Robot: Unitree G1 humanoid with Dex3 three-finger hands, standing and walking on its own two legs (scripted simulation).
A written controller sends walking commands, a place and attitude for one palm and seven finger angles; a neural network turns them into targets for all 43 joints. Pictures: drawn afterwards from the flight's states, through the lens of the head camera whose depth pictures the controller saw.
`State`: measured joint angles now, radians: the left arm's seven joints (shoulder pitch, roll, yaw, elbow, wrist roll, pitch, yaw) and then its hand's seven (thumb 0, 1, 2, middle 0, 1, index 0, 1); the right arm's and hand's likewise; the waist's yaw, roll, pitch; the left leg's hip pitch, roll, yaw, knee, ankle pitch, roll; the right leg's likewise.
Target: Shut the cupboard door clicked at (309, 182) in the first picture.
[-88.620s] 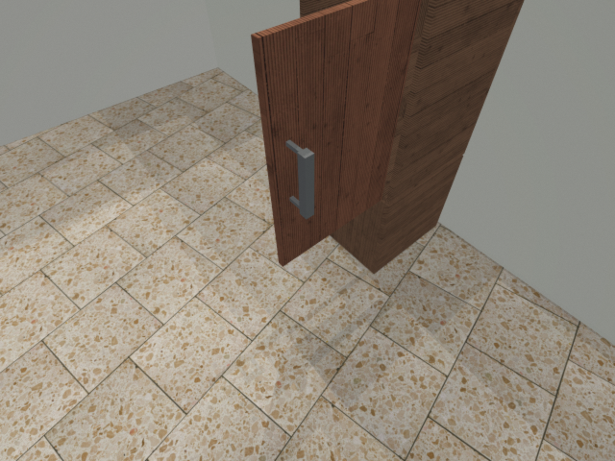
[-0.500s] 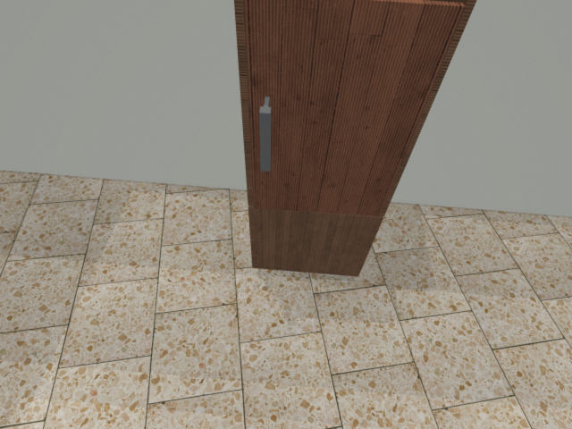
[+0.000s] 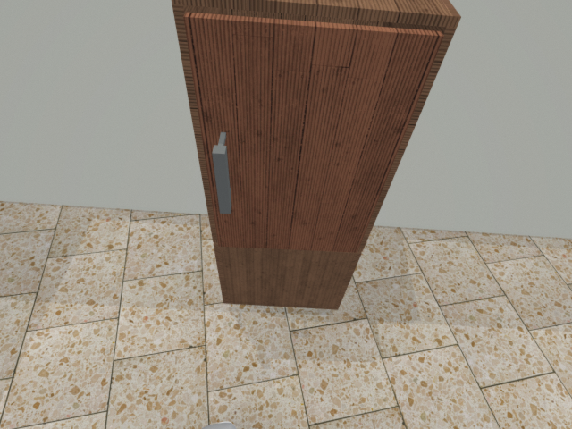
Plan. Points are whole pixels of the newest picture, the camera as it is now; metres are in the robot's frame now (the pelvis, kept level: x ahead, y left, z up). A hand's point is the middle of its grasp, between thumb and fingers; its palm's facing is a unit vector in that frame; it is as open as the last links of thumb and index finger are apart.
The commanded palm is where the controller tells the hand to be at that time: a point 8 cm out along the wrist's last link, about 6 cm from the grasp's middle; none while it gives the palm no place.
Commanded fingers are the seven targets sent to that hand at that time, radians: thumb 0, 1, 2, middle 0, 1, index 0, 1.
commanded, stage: take the last steps up to it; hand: left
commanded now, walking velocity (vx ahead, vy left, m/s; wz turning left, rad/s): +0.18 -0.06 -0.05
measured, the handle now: (224, 174) +0.58 +0.16 -0.03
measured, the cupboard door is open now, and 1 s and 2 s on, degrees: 1 1 1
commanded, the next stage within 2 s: come to a stop and stand still in 0.10 s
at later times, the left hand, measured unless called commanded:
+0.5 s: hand (210, 400) +0.19 +0.13 -0.15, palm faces +0.01 -0.98 -0.22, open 7.3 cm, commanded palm none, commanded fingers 0.00 0.90 0.90 -0.20 -0.30 -0.20 -0.30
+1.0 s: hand out of the picture +0.06 +0.16 -0.16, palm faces +0.04 -0.97 -0.25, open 7.4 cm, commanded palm none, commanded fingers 0.00 0.90 0.90 -0.20 -0.30 -0.20 -0.30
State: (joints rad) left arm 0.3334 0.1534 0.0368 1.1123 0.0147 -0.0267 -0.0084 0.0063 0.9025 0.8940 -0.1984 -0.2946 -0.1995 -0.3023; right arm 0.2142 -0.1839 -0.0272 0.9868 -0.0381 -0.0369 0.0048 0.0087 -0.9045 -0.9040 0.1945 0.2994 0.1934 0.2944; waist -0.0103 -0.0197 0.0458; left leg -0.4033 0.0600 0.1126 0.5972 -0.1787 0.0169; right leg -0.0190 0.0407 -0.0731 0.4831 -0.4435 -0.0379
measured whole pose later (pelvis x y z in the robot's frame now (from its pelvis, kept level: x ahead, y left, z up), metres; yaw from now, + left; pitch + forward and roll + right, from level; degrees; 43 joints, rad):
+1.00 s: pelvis +0.05 -0.04 +0.01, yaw -1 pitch -1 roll +1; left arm 0.27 0.18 0.03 1.08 0.02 0.04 0.03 0.01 0.91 0.89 -0.19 -0.29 -0.20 -0.30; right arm 0.16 -0.16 -0.02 1.02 -0.01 0.03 -0.02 0.01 -0.90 -0.90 0.20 0.30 0.20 0.29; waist 0.02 0.01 0.05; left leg -0.28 0.01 0.10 0.48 -0.19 0.02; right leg -0.17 0.00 0.01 0.51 -0.33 -0.01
